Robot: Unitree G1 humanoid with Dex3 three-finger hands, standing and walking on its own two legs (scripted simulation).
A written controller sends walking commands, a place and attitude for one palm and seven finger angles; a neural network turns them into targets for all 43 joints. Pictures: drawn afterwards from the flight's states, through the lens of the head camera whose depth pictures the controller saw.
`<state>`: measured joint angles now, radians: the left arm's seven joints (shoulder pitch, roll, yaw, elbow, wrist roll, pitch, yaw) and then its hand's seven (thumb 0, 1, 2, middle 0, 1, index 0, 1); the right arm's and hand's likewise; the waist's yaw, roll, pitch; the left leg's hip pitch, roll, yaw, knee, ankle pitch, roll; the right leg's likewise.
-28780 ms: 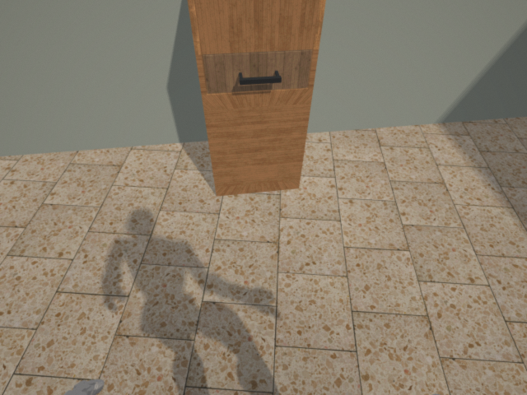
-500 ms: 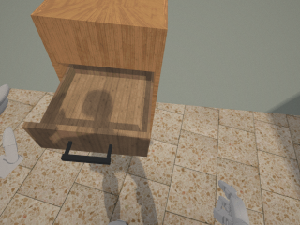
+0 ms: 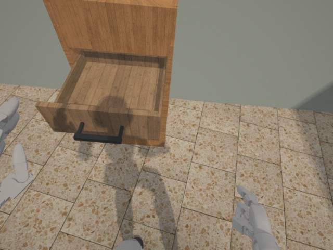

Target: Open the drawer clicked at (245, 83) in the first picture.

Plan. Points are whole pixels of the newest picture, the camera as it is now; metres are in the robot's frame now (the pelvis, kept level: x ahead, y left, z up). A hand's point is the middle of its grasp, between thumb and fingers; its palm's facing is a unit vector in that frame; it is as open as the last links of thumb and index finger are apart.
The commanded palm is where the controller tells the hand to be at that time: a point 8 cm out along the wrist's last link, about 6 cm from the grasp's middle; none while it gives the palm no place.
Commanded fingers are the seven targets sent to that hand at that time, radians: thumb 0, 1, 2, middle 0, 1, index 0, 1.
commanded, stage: stop stepping back and stand still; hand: left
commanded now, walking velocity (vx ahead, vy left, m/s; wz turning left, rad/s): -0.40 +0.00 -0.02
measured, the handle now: (99, 133) +0.45 +0.26 -0.10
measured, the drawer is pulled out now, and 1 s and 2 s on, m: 0.30 0.30 0.30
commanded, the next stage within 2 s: let the arm hang, fingers relaxed in 0.74 s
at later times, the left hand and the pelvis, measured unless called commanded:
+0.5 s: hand out of the picture +0.07 +0.21 +0.17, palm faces +0.38 -0.77 -0.51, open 7.4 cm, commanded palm +0.02 +0.26 +0.18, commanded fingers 0.00 0.90 0.90 -0.20 -0.30 -0.20 -0.30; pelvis -0.10 -0.03 +0.00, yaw +3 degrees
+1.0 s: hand out of the picture +0.09 +0.23 -0.06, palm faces +0.15 -0.91 -0.39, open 7.4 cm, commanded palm none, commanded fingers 0.00 0.90 0.90 -0.20 -0.30 -0.20 -0.30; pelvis -0.09 -0.01 -0.01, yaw +3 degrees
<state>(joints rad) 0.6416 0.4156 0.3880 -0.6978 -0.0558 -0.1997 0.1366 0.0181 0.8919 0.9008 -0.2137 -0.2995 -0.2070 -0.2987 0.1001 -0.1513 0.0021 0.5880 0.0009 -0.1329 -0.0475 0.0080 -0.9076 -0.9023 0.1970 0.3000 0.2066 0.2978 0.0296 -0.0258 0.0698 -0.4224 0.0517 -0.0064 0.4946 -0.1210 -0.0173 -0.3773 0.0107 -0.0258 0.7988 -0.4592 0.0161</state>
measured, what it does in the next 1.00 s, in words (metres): steps on the spot: right foot, then left foot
